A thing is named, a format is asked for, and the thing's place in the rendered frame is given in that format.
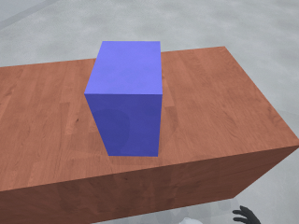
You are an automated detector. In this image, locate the pedestal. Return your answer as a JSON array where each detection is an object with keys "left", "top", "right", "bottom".
[{"left": 0, "top": 46, "right": 299, "bottom": 224}]

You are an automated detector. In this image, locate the carton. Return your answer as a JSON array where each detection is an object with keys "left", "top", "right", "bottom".
[{"left": 84, "top": 41, "right": 163, "bottom": 157}]

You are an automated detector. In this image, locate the robot right hand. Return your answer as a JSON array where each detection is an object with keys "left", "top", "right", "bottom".
[{"left": 232, "top": 205, "right": 261, "bottom": 224}]

